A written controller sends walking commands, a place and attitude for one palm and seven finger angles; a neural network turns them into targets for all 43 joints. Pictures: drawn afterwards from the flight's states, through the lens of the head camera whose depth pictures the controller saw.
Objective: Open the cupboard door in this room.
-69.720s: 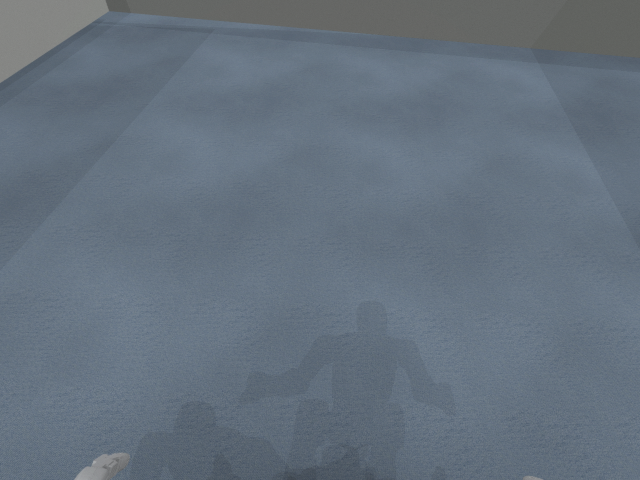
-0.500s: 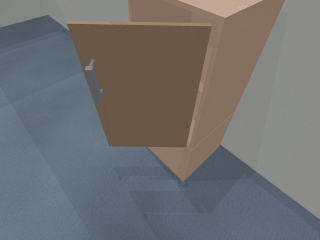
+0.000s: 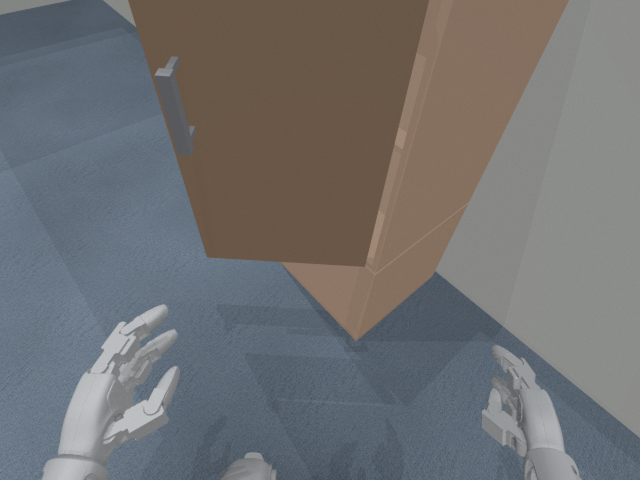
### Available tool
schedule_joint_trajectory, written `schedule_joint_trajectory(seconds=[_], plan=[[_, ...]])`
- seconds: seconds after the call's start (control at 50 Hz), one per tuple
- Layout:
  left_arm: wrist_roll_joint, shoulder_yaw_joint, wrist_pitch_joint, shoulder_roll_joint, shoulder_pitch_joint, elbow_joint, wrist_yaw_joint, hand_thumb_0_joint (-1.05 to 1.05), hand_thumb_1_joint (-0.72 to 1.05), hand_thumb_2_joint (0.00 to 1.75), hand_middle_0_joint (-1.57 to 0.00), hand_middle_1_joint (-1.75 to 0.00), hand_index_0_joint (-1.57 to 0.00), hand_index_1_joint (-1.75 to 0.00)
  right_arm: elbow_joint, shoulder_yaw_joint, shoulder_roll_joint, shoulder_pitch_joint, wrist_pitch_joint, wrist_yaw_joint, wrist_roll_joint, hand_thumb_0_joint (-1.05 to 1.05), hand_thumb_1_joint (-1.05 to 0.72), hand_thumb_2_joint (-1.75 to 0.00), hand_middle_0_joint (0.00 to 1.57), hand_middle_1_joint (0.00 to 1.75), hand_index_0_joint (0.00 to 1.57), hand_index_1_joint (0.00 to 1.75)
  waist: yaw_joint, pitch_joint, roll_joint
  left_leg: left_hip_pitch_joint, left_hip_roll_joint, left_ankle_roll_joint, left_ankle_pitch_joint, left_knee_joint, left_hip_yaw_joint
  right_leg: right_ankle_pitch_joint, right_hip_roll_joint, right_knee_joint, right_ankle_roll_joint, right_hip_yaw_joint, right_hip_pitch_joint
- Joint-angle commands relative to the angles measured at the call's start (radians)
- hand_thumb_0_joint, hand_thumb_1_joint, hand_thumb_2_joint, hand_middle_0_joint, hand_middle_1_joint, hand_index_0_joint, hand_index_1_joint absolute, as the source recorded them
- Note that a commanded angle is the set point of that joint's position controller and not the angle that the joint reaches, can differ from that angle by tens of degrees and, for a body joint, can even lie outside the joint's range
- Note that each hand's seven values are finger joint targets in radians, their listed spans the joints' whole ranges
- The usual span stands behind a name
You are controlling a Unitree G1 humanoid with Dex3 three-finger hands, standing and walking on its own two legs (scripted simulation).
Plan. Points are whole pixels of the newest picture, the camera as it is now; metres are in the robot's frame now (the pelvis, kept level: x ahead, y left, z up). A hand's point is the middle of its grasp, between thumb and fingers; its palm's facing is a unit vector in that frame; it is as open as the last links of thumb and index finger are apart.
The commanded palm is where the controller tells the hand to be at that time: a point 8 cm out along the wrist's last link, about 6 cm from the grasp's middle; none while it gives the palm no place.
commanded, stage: raise the hand with hooked fingers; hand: left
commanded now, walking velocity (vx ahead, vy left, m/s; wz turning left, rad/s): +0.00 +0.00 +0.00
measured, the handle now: (179, 107) +0.59 +0.26 +0.13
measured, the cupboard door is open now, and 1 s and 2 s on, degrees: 47 47 47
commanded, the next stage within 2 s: move the hooked fingers beside the handle in 1.72 s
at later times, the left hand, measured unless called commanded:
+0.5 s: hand (102, 336) +0.24 +0.25 +0.08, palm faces +0.11 -0.99 -0.06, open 11.4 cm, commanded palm +0.21 +0.30 +0.08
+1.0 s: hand (52, 287) +0.27 +0.30 +0.12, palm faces +0.04 -1.00 -0.04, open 13.8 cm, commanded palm +0.25 +0.35 +0.13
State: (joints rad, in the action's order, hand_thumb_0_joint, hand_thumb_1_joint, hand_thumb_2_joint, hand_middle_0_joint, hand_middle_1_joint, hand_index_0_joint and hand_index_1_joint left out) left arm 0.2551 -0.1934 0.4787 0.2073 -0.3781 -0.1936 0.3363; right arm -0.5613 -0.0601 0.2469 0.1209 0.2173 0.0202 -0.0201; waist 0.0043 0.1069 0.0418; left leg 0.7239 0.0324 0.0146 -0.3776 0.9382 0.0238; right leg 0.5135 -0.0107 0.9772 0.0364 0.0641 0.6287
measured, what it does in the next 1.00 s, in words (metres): stands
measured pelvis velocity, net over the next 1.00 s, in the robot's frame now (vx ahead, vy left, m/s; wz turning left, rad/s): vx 0.01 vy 0.04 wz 0.01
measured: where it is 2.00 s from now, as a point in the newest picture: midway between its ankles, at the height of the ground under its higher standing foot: outside the picture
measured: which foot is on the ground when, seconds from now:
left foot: down 0.00-1.00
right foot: down 0.00-1.00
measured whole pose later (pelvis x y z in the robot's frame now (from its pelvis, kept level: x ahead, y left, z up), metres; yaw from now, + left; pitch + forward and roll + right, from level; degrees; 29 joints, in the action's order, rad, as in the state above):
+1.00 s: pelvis +0.01 +0.04 +0.03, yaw +1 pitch +4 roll -2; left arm 0.34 -0.35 0.11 0.39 -0.04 -0.21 0.41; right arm -0.56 0.06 0.24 0.22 0.22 0.10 -0.06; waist 0.03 0.06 -0.03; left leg 0.52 0.01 -0.04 -0.32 0.76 0.02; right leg 0.40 -0.02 0.70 -0.02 0.07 0.38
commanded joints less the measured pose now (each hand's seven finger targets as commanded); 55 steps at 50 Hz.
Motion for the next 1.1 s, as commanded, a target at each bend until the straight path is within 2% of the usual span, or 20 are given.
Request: schedule_joint_trajectory(seconds=[0.0,0.04,0.06,0.08,0.1,0.16,0.18,0.28,0.32,0.36,0.44,0.48,0.52,0.64,0.66,0.74,0.82,0.9,0.98,1.08], plan=[[0.081,-0.187,0.081,0.207,0.106,0.383,-0.009,0.0,0.43,0.7,-0.23,-0.6,-0.23,-0.6,0.178,-0.03,0.102,0.008,0.034,0.028,-0.004,0.0,-0.9,-0.9,0.2,0.3,0.2,0.3,0.024,0.246,-0.165,-0.128,-0.041,-0.034,0.11,-0.009,0.003,-0.154,0.01,-0.165,-0.025,-0.098,0.01],[0.077,-0.158,0.143,0.206,0.204,0.526,-0.047,0.0,0.39,0.68,-0.24,-0.63,-0.24,-0.63,0.155,-0.02,0.089,0.033,0.048,0.048,0.0,0.0,-0.9,-0.9,0.2,0.3,0.2,0.3,-0.013,0.262,-0.211,-0.151,-0.027,-0.044,0.107,0.023,-0.014,-0.132,0.012,-0.172,-0.023,-0.119,0.041],[0.073,-0.117,0.161,0.21,0.292,0.573,-0.051,0.0,0.36,0.67,-0.24,-0.64,-0.24,-0.64,0.144,-0.008,0.097,0.048,0.054,0.056,0.005,0.0,-0.9,-0.9,0.2,0.3,0.2,0.3,-0.05,0.233,-0.188,-0.129,-0.02,-0.048,0.079,0.043,-0.028,-0.095,0.018,-0.169,-0.024,-0.124,0.081],[0.065,-0.103,0.172,0.209,0.282,0.558,-0.051,0.0,0.34,0.66,-0.24,-0.66,-0.24,-0.66,0.124,-0.007,0.101,0.057,0.063,0.066,0.003,0.0,-0.9,-0.9,0.2,0.3,0.2,0.3,-0.059,0.21,-0.189,-0.122,-0.013,-0.049,0.056,0.045,-0.034,-0.051,0.02,-0.181,-0.018,-0.13,0.101],[0.066,-0.054,0.174,0.178,0.256,0.522,-0.035,0.0,0.32,0.65,-0.24,-0.68,-0.24,-0.68,0.11,0.002,0.105,0.054,0.073,0.074,-0.002,0.0,-0.9,-0.9,0.2,0.3,0.2,0.3,-0.075,0.158,-0.175,-0.11,-0.009,-0.053,0.029,0.045,-0.039,-0.02,0.021,-0.194,-0.019,-0.131,0.12],[0.078,-0.029,0.102,0.214,0.265,0.371,0.038,0.0,0.25,0.62,-0.25,-0.72,-0.25,-0.72,0.086,0.021,0.135,0.054,0.092,0.093,-0.019,0.0,-0.9,-0.9,0.2,0.3,0.2,0.3,-0.093,0.073,-0.132,-0.06,-0.005,-0.058,-0.018,0.036,-0.057,0.038,0.023,-0.236,-0.027,-0.149,0.121],[0.075,-0.054,0.055,0.247,0.259,0.315,0.059,0.0,0.22,0.61,-0.25,-0.74,-0.25,-0.74,0.082,0.022,0.138,0.057,0.09,0.098,-0.024,0.0,-0.9,-0.9,0.2,0.3,0.2,0.3,-0.087,0.072,-0.102,-0.041,-0.009,-0.057,-0.018,0.032,-0.053,0.044,0.012,-0.262,-0.035,-0.17,0.097],[0.139,-0.241,-0.224,0.345,0.156,0.145,0.097,0.0,0.11,0.56,-0.26,-0.81,-0.26,-0.81,0.136,0.035,0.129,0.029,0.048,0.105,-0.034,0.0,-0.9,-0.9,0.2,0.3,0.2,0.3,0.031,0.14,-0.007,-0.037,-0.03,-0.046,0.058,-0.041,-0.05,-0.054,-0.042,-0.33,-0.07,-0.211,-0.13],[0.171,-0.307,-0.241,0.343,0.148,0.19,0.055,0.0,0.06,0.54,-0.26,-0.84,-0.26,-0.84,0.145,0.034,0.114,0.026,0.041,0.099,-0.028,0.0,-0.9,-0.9,0.2,0.3,0.2,0.3,0.057,0.184,-0.004,-0.082,-0.029,-0.04,0.118,-0.072,-0.051,-0.175,-0.045,-0.316,-0.079,-0.183,-0.178],[0.18,-0.356,-0.199,0.35,0.133,0.242,0.006,0.0,0.01,0.52,-0.26,-0.87,-0.26,-0.87,0.145,0.029,0.102,0.035,0.047,0.087,-0.02,0.0,-0.9,-0.9,0.2,0.3,0.2,0.3,0.08,0.209,-0.007,-0.122,-0.026,-0.036,0.183,-0.099,-0.054,-0.301,-0.03,-0.282,-0.076,-0.147,-0.208],[0.126,-0.233,-0.084,0.251,0.165,0.28,-0.025,0.0,-0.08,0.48,-0.27,-0.93,-0.27,-0.93,0.114,0.016,0.112,0.088,0.068,0.064,-0.016,0.0,-0.9,-0.9,0.2,0.3,0.2,0.3,0.015,0.156,-0.035,-0.214,-0.024,-0.042,0.218,-0.14,-0.037,-0.375,0.012,-0.251,-0.064,-0.063,-0.104],[0.112,-0.19,-0.069,0.241,0.2,0.234,0.005,0.0,-0.13,0.46,-0.27,-0.96,-0.27,-0.96,0.102,0.01,0.132,0.103,0.074,0.064,-0.019,0.0,-0.9,-0.9,0.2,0.3,0.2,0.3,-0.012,0.11,-0.01,-0.216,-0.024,-0.048,0.196,-0.14,-0.038,-0.34,0.021,-0.261,-0.061,-0.057,-0.063],[0.108,-0.168,-0.07,0.255,0.254,0.213,0.041,0.0,-0.17,0.44,-0.28,-0.99,-0.28,-0.99,0.092,0.01,0.151,0.117,0.083,0.071,-0.027,0.0,-0.9,-0.9,0.2,0.3,0.2,0.3,-0.027,0.098,-0.045,-0.236,-0.024,-0.051,0.155,-0.16,-0.041,-0.248,0.027,-0.281,-0.048,-0.047,-0.035],[0.12,-0.269,-0.1,0.377,0.349,0.317,0.05,0.0,-0.31,0.38,-0.29,-1.08,-0.29,-1.08,0.096,0.018,0.153,0.108,0.1,0.092,-0.03,0.0,-0.9,-0.9,0.2,0.3,0.2,0.3,0.016,0.243,-0.165,-0.393,-0.019,-0.049,0.228,-0.224,-0.057,-0.288,0.033,-0.284,-0.02,-0.011,-0.123],[0.124,-0.3,-0.106,0.404,0.363,0.327,0.036,0.0,-0.34,0.37,-0.29,-1.1,-0.29,-1.1,0.098,0.022,0.156,0.112,0.098,0.091,-0.025,0.0,-0.9,-0.9,0.2,0.3,0.2,0.3,0.022,0.243,-0.147,-0.4,-0.017,-0.047,0.245,-0.231,-0.067,-0.301,0.041,-0.28,-0.017,-0.002,-0.134],[0.13,-0.277,-0.141,0.349,0.368,0.27,0.013,0.0,-0.43,0.33,-0.29,-1.15,-0.29,-1.15,0.097,0.033,0.146,0.09,0.085,0.085,-0.03,0.0,-0.9,-0.9,0.2,0.3,0.2,0.3,0.017,0.156,-0.171,-0.414,-0.011,-0.033,0.237,-0.272,-0.074,-0.3,0.046,-0.301,-0.015,0.019,-0.128],[0.108,-0.222,-0.246,0.328,0.415,0.19,0.05,0.0,-0.5,0.3,-0.3,-1.2,-0.3,-1.2,0.112,0.038,0.155,0.09,0.063,0.081,-0.039,0.0,-0.9,-0.9,0.2,0.3,0.2,0.3,0.008,0.106,-0.17,-0.42,-0.006,-0.028,0.241,-0.303,-0.08,-0.312,0.048,-0.327,-0.016,0.025,-0.13],[0.103,-0.23,-0.318,0.366,0.505,0.177,0.082,0.0,-0.5,0.3,-0.3,-1.2,-0.3,-1.2,0.131,0.045,0.161,0.087,0.048,0.086,-0.041,0.0,-0.9,-0.9,0.2,0.3,0.2,0.3,0.006,0.12,-0.128,-0.447,-0.008,-0.03,0.237,-0.323,-0.089,-0.317,0.051,-0.356,-0.015,0.025,-0.156],[0.102,-0.292,-0.301,0.441,0.632,0.22,0.068,0.0,-0.5,0.3,-0.3,-1.2,-0.3,-1.2,0.134,0.059,0.155,0.075,0.042,0.093,-0.034,0.0,-0.9,-0.9,0.2,0.3,0.2,0.3,0.011,0.15,-0.163,-0.499,-0.012,-0.027,0.216,-0.348,-0.101,-0.287,0.055,-0.378,-0.007,0.02,-0.174],[0.101,-0.313,-0.279,0.468,0.691,0.177,0.074,0.0,-0.5,0.3,-0.3,-1.2,-0.3,-1.2,0.116,0.067,0.154,0.074,0.044,0.1,-0.033,0.0,-0.9,-0.9,0.2,0.3,0.2,0.3,0.007,0.152,-0.169,-0.533,-0.01,-0.025,0.22,-0.371,-0.105,-0.29,0.055,-0.405,-0.004,0.017,-0.204]])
